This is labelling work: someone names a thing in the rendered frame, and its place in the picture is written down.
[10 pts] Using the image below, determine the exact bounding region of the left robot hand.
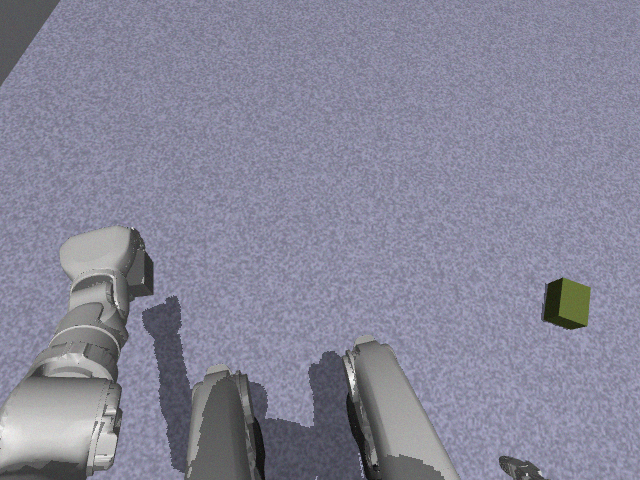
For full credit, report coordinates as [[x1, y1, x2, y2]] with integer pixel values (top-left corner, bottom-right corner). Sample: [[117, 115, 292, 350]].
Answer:
[[59, 225, 145, 302]]

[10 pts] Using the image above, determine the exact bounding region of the right robot foot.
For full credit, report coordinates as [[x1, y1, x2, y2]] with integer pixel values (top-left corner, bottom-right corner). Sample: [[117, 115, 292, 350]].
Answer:
[[346, 392, 382, 480]]

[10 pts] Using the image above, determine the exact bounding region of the left robot arm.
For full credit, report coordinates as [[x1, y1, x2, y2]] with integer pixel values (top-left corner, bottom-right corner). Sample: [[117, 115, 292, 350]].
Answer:
[[0, 269, 130, 480]]

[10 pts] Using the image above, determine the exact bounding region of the right robot hand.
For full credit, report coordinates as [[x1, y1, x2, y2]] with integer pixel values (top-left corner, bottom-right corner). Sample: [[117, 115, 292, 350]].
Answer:
[[499, 456, 550, 480]]

